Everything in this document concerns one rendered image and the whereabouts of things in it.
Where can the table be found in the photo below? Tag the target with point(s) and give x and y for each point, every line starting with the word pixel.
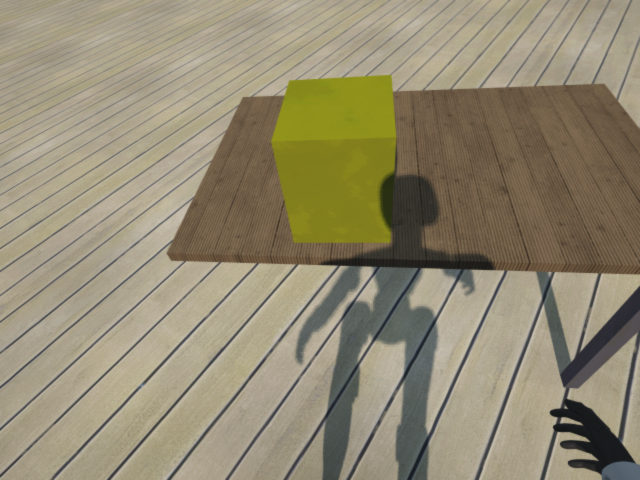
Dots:
pixel 536 178

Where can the robot right hand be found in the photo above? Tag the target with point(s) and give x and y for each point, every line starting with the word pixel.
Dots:
pixel 603 445

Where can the carton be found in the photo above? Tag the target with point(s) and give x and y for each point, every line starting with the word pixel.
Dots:
pixel 334 145

